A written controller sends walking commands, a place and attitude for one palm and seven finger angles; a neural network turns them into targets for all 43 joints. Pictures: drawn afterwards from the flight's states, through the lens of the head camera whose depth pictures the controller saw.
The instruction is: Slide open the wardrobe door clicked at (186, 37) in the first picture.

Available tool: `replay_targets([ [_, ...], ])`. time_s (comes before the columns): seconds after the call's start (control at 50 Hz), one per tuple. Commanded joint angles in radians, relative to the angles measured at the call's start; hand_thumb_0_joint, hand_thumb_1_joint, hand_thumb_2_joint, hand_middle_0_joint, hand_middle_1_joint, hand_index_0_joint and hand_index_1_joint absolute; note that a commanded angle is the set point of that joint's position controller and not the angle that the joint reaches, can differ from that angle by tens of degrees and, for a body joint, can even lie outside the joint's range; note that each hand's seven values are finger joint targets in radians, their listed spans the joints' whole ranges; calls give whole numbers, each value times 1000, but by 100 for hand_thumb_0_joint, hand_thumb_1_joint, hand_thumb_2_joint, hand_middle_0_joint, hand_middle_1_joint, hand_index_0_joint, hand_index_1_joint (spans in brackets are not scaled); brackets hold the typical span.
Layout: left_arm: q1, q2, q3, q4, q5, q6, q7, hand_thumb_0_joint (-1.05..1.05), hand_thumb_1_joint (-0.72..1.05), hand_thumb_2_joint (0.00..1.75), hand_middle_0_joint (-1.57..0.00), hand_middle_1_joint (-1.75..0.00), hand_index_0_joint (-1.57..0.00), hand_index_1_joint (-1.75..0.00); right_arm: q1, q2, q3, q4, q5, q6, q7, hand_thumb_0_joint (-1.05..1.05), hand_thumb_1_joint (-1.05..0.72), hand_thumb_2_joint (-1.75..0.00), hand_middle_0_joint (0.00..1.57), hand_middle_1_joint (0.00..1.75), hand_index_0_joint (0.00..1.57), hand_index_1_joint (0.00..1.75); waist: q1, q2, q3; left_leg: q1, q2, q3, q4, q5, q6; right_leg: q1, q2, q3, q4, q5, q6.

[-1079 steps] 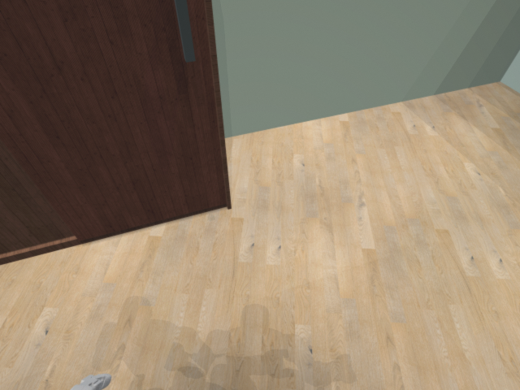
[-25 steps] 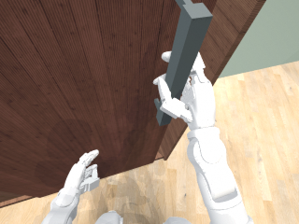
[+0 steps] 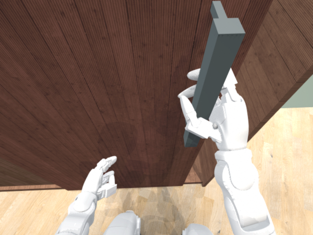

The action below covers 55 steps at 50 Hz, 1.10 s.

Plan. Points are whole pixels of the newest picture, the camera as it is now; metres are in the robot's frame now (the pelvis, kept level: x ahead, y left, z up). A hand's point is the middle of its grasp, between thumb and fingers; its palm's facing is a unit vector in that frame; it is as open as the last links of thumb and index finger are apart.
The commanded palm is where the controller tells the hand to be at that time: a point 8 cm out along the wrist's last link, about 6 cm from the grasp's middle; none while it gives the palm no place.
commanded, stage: step sideways, sliding the door along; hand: right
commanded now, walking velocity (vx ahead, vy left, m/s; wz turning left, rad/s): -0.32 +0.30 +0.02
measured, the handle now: (199, 94) +0.34 -0.08 +0.20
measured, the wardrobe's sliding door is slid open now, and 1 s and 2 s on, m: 0.12 0.17 0.22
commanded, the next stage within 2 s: stop walking and hold the door there in 1.92 s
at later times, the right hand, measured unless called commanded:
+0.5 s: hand (183, 115) +0.29 -0.05 +0.20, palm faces +0.18 +0.98 -0.03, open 6.3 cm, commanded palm +0.27 -0.03 +0.20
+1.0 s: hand (157, 121) +0.28 -0.01 +0.19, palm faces +0.13 +0.99 -0.10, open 6.6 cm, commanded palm +0.26 +0.02 +0.21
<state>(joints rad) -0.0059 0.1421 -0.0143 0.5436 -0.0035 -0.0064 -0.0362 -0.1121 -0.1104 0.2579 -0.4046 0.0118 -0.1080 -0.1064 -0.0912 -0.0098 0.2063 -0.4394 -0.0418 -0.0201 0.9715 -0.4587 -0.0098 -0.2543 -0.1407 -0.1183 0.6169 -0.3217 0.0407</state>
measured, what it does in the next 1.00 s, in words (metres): walks backwards: left foot, then right foot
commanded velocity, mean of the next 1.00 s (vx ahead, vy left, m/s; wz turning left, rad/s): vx -0.10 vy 0.19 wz -0.03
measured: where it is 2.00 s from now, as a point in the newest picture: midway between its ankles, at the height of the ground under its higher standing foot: outside the picture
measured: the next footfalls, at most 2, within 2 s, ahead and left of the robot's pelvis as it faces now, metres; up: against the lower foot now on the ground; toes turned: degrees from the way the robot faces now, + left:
left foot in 0.18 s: -0.03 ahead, +0.22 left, +0.00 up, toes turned +3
right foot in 0.32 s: -0.04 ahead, -0.06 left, +0.00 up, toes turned -1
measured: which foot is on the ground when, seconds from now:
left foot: up 0.00-0.16, down 0.18-1.00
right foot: down 0.00-0.20, up 0.22-0.30, down 0.32-1.00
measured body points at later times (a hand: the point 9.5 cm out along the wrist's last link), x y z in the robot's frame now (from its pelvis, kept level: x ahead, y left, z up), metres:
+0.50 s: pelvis -0.11 +0.10 +0.00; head -0.05 +0.08 +0.44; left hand +0.08 +0.32 -0.09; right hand +0.28 -0.10 +0.20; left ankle -0.07 +0.22 -0.72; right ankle -0.06 -0.09 -0.73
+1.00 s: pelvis -0.11 +0.10 +0.00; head -0.09 +0.11 +0.45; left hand +0.10 +0.31 -0.09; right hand +0.27 -0.06 +0.20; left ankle -0.07 +0.23 -0.73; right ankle -0.07 -0.06 -0.73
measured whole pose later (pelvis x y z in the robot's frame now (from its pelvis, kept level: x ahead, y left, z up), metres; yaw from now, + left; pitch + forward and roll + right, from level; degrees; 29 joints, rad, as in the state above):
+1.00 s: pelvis -0.11 +0.10 +0.00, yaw +1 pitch -2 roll +0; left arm 0.10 0.20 0.02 0.68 -0.05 -0.08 0.03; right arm -0.60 -0.13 0.08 0.30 0.08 0.01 -0.20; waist -0.12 -0.04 0.08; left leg -0.29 0.00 -0.01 0.54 -0.22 -0.01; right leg -0.27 -0.08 0.03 0.53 -0.23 0.07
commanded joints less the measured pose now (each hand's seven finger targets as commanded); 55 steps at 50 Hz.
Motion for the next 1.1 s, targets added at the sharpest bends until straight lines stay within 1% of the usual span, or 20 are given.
replay_targets([
  [0.0,-88,129,45,-146,-5,-61,3,0,90,90,-20,-30,-20,-30,-488,90,94,-247,-42,-76,45,0,-90,-90,45,140,45,140,88,-200,-479,-16,31,17,-173,50,-2,459,-283,113,-114,1090,-143],
  [0.12,-82,122,24,-151,-33,-86,6,0,90,90,-20,-30,-20,-30,-590,95,85,-216,-12,-71,44,0,-90,-90,45,140,45,140,99,-167,-532,197,23,44,-536,371,-3,413,-196,70,-53,831,-96],
  [0.16,-80,94,18,-149,-43,-92,19,0,90,90,-20,-30,-20,-30,-657,38,57,-211,-3,-66,36,0,-90,-90,45,140,45,140,108,58,-556,279,159,-46,-634,930,22,281,-55,-5,79,456,-32],
  [0.18,-69,90,23,-142,-43,-94,32,0,90,90,-20,-30,-20,-30,-671,-9,18,-210,-5,-60,26,0,-90,-90,45,140,45,140,101,195,-577,356,247,-167,-594,1123,84,132,31,23,140,76,-10],
  [0.22,-56,86,23,-118,-39,-107,48,0,90,90,-20,-30,-20,-30,-663,28,27,-163,15,-53,15,0,-90,-90,45,140,45,140,79,192,-584,422,299,-237,-506,1117,167,-7,74,119,179,-156,-10],
  [0.26,-40,96,25,-88,-26,-105,51,0,90,90,-20,-30,-20,-30,-762,44,32,-161,32,-60,16,0,-90,-90,45,140,45,140,122,83,-586,351,211,-100,-431,986,109,144,31,94,-77,166,-14],
  [0.3,-53,183,68,-125,-37,-80,41,0,90,90,-20,-30,-20,-30,-769,39,22,-103,49,-47,30,0,-90,-90,45,140,45,140,102,-198,-597,126,32,13,-286,311,6,367,-236,316,-201,747,-122],
  [0.32,-50,168,73,-140,-35,-72,29,0,90,90,-20,-30,-20,-30,-774,77,25,-6,36,-32,36,0,-90,-90,45,140,45,140,101,-244,-562,49,12,-23,-176,17,6,332,-299,360,-239,644,-188],
  [0.34,-66,148,61,-137,-26,-76,28,0,90,90,-20,-30,-20,-30,-857,85,36,-43,32,-32,39,0,-90,-90,45,140,45,140,93,-274,-521,3,26,-51,-128,-12,15,323,-299,357,-225,655,-204],
  [0.4,-25,180,78,-104,-40,-93,13,0,90,90,-20,-30,-20,-30,-911,56,-14,61,42,-11,32,0,-90,-90,45,140,45,140,101,-253,-553,87,33,-43,-247,79,25,375,-241,216,-113,768,-155],
  [0.46,-38,200,79,-97,-54,-72,12,0,90,90,-20,-30,-20,-30,-980,35,-37,162,43,4,34,0,-90,-90,45,140,45,140,97,-180,-541,313,24,-9,-467,241,25,175,-166,168,-72,394,-101],
  [0.5,-17,179,73,-73,-67,-68,24,0,90,90,-20,-30,-20,-30,-1023,1,-46,218,36,15,25,0,-90,-90,45,140,45,140,116,28,-535,301,117,-69,-599,347,59,104,8,66,50,48,-40],
  [0.54,-16,174,87,-34,-59,-86,52,0,90,90,-20,-30,-20,-30,-1015,-13,-77,303,37,21,14,0,-90,-90,45,140,45,140,108,196,-516,192,212,-233,-648,204,125,65,114,86,150,-115,-21],
  [0.6,-6,174,69,18,-45,-121,71,0,90,90,-20,-30,-20,-30,-1113,42,-27,259,55,-6,7,0,-90,-90,45,140,45,140,133,17,-557,196,170,-136,-499,364,100,193,72,125,-56,88,-46],
  [0.64,-24,183,66,-15,-47,-122,66,0,90,90,-20,-30,-20,-30,-1084,128,36,305,65,-9,20,0,-90,-90,45,140,45,140,107,-183,-596,178,24,15,-350,270,9,227,-118,334,-184,252,-127],
  [0.66,-32,170,60,-16,-54,-119,65,0,90,90,-20,-30,-20,-30,-1090,140,55,329,62,-9,28,0,-90,-90,45,140,45,140,93,-197,-546,212,11,5,-355,158,11,148,-134,322,-219,175,-143],
  [0.7,-14,172,59,-7,-60,-127,77,0,90,90,-20,-30,-20,-30,-1117,109,55,318,53,-7,21,0,-90,-90,45,140,45,140,98,-155,-481,246,36,-10,-454,265,14,111,-67,202,-157,211,-111],
  [0.78,14,153,61,7,-49,-141,83,0,90,90,-20,-30,-20,-30,-1077,110,54,359,37,3,18,0,-90,-90,45,140,45,140,102,125,-552,235,192,-188,-570,520,64,153,80,111,-3,205,-29],
  [0.92,17,169,68,-8,-46,-125,84,0,90,90,-20,-30,-20,-30,-1028,163,99,340,43,-25,26,0,-90,-90,45,140,45,140,104,-13,-599,198,53,7,-456,517,-5,277,-35,161,-118,495,-73],
  [1.08,0,172,63,-56,-47,-71,49,0,90,90,-20,-30,-20,-30,-1022,92,31,283,48,-35,33,0,-90,-90,45,140,45,140,96,-162,-545,164,14,-2,-382,237,7,249,-145,208,-132,688,-122],
])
